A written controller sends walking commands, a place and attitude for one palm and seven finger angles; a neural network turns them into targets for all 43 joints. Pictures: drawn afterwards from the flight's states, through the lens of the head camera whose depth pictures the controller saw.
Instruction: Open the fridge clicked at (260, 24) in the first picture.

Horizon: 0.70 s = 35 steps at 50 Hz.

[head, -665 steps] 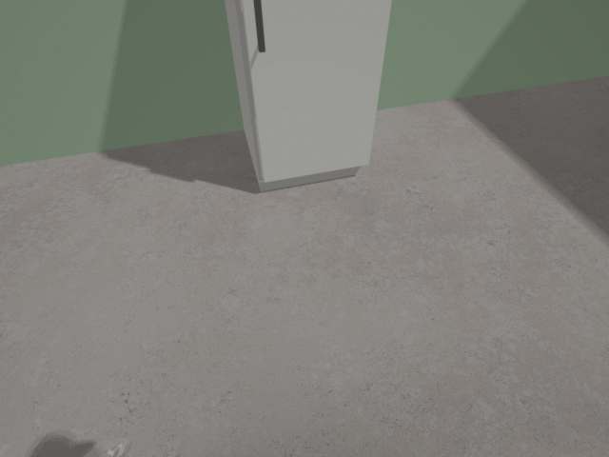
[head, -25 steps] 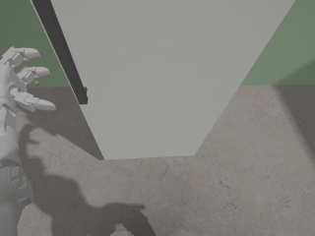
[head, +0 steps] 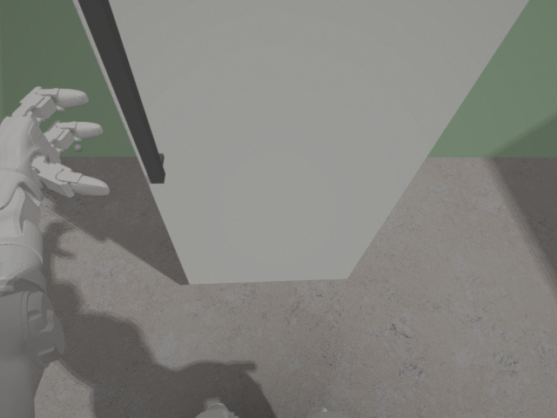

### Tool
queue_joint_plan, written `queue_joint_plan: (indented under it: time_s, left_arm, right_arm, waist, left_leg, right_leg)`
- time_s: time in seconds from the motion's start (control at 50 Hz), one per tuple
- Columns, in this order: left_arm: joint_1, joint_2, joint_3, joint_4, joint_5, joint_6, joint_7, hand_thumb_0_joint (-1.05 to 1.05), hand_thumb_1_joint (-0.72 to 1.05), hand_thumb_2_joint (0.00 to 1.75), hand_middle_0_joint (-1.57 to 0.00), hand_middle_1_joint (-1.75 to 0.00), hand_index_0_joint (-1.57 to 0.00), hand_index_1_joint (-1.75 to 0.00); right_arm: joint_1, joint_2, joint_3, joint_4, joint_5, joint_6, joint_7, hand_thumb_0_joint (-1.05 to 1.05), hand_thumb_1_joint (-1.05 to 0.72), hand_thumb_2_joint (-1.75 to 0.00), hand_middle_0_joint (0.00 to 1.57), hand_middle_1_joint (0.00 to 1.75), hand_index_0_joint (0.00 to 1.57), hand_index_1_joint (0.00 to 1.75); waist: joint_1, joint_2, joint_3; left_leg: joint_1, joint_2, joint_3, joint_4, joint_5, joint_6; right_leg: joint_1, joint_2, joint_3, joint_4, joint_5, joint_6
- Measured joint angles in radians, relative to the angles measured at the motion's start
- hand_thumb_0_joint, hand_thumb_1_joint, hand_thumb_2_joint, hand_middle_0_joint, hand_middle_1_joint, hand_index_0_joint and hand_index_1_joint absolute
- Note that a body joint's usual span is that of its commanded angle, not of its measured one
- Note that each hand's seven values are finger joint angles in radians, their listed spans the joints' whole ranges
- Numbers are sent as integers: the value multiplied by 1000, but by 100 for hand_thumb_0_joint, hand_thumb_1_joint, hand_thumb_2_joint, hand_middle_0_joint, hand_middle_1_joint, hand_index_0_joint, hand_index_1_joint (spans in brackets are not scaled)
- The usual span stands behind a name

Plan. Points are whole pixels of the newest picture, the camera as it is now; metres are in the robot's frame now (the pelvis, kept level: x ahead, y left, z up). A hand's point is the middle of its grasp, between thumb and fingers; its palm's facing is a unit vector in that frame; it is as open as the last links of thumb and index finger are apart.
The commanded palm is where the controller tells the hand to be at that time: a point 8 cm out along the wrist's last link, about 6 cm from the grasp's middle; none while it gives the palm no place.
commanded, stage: feel for the door with the fingertips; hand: left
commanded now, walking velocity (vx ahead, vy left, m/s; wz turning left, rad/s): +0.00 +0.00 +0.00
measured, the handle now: (125, 69) +0.52 +0.19 +0.19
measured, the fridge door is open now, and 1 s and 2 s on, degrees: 0 0 0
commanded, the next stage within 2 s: slide the fingers in behind the handle in 0.80 s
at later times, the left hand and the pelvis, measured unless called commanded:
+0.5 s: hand (113, 145) +0.46 +0.22 +0.11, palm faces +0.06 -1.00 +0.00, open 14.0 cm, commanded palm +0.43 +0.27 +0.10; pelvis +0.00 -0.01 +0.00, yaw -1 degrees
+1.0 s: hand (112, 137) +0.48 +0.23 +0.11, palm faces +0.03 -1.00 -0.01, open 13.4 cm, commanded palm +0.46 +0.26 +0.10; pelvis -0.01 -0.01 -0.01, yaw +0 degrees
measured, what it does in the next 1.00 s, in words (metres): stands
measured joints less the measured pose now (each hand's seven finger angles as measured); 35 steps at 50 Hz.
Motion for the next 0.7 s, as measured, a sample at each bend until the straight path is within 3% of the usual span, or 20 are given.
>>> queue_joint_plan:
  time_s: [0.16, 0.3, 0.38, 0.52, 0.7]
  left_arm:
    - [2, -78, -36, -57, -19, -20, 29, -1, -50, 30, -30, -120, -29, -120]
    - [22, -122, -36, -87, 26, -8, 109, -1, -50, 30, -30, -120, -30, -120]
    - [56, -140, -28, -128, 25, -20, 136, -1, -50, 30, -30, -120, -30, -120]
    - [28, -94, -11, -51, 30, -3, 127, -1, -50, 30, -30, -120, -30, -120]
    - [-49, -49, -37, 14, 10, -32, 69, -1, -50, 30, -30, -120, -30, -120]
  right_arm:
    - [10, -6, -15, 19, -9, -10, 9, 1, -91, -90, 20, 30, 20, 30]
    - [7, 6, -16, 4, -13, -11, 23, 1, -91, -90, 20, 30, 20, 30]
    - [10, 13, -16, -1, -13, -12, 30, 1, -91, -90, 20, 30, 20, 30]
    - [3, 18, -3, 0, -5, -5, 22, 1, -91, -90, 20, 30, 20, 30]
    - [-5, -6, -7, 23, -2, -19, 6, 1, -91, -90, 20, 30, 20, 30]
  waist:
    - [4, 2, 3]
    - [-12, 3, -5]
    - [-9, 8, -12]
    - [-7, 10, -7]
    - [-4, 4, 13]
  left_leg:
    - [-13, -5, 1, 2, 6, 2]
    - [-5, -1, 11, 1, 3, -1]
    - [11, 4, 19, -5, 2, -4]
    - [27, 7, 12, -12, 7, -11]
    - [-10, 6, -12, 3, 17, -18]
  right_leg:
    - [-15, -6, 1, 8, 2, 2]
    - [-16, -2, 11, 15, -1, 0]
    - [-5, 3, 19, 13, -1, -3]
    - [11, 6, 13, 10, 0, -10]
    - [-14, 7, -11, 16, 5, -19]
